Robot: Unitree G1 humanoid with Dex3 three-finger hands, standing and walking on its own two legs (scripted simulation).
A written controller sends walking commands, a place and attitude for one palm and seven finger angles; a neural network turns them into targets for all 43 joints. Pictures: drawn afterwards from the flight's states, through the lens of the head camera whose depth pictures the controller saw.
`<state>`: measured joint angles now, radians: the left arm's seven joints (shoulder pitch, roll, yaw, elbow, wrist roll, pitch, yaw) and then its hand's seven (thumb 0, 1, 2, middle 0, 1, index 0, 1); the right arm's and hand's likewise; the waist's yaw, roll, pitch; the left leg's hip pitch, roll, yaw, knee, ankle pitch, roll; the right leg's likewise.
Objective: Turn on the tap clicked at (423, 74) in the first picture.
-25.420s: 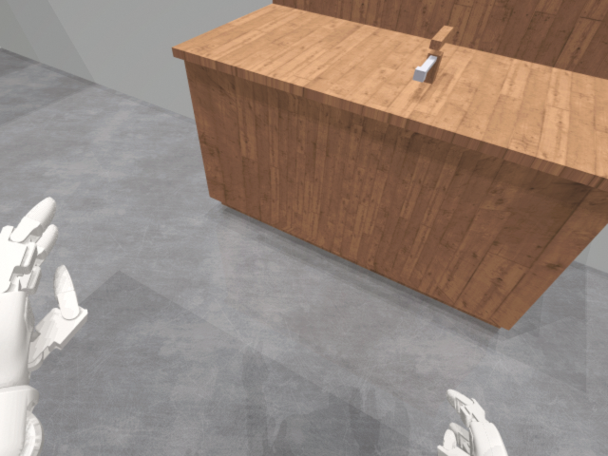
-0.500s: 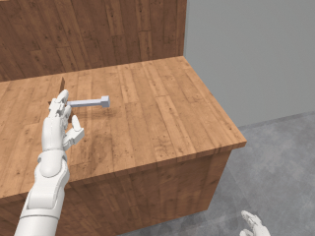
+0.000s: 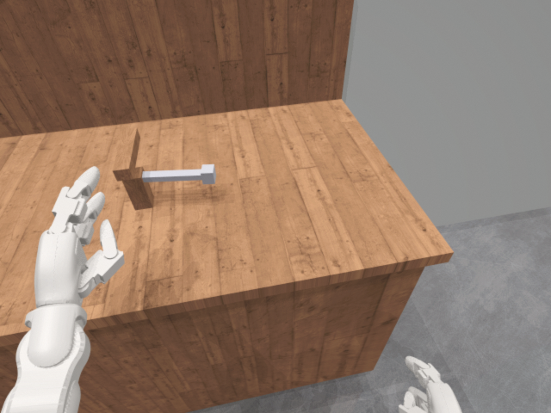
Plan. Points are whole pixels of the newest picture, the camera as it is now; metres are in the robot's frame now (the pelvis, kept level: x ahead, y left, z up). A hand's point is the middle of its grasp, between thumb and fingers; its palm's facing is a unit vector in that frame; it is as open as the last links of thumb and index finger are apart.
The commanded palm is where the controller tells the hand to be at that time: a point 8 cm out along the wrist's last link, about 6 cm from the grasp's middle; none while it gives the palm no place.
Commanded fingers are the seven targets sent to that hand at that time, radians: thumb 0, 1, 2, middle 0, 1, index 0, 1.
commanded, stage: draw the hand back beside the body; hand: left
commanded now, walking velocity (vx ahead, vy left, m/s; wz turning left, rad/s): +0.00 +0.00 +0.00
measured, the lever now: (208, 174) +0.52 +0.21 +0.06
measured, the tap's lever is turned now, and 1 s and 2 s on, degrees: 81 81 81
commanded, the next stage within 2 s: step back with the hand held close in 0.54 s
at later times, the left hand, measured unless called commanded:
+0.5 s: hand (93, 282) +0.21 +0.24 +0.15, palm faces +0.44 -0.84 -0.33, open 7.4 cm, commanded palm +0.16 +0.28 +0.16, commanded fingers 0.00 0.90 0.90 -0.20 -0.30 -0.20 -0.30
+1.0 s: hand (99, 299) +0.19 +0.24 +0.13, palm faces +0.31 -0.84 -0.44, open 7.4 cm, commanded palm +0.15 +0.28 +0.17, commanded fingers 0.00 0.90 0.90 -0.20 -0.30 -0.20 -0.30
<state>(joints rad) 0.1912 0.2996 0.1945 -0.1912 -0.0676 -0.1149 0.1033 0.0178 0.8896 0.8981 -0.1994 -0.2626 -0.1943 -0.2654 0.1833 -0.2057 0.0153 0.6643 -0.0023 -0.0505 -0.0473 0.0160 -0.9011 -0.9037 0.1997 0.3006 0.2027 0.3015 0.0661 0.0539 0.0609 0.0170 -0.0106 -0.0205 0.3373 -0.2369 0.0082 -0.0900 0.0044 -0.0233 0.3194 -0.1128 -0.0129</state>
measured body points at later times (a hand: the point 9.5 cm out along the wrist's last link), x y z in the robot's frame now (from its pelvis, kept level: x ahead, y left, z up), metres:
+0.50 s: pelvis +0.01 -0.01 +0.00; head -0.01 -0.02 +0.45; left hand +0.18 +0.28 +0.17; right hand +0.21 -0.22 -0.08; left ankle -0.02 +0.11 -0.75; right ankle +0.05 -0.11 -0.75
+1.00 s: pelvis -0.02 +0.01 -0.01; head +0.00 -0.01 +0.44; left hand +0.17 +0.28 +0.16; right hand +0.15 -0.24 -0.09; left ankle -0.02 +0.11 -0.75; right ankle +0.05 -0.11 -0.75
